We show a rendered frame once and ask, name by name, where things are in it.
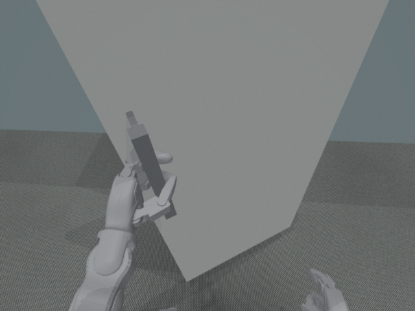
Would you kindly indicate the robot left forearm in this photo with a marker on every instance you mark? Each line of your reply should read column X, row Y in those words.
column 110, row 266

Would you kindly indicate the fridge door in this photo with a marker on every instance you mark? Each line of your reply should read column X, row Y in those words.
column 243, row 94

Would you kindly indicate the handle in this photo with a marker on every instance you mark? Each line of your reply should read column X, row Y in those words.
column 143, row 146

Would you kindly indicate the robot right hand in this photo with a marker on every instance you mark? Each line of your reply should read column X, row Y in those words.
column 332, row 300

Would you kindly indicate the robot left hand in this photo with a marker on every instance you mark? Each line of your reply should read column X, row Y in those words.
column 126, row 194

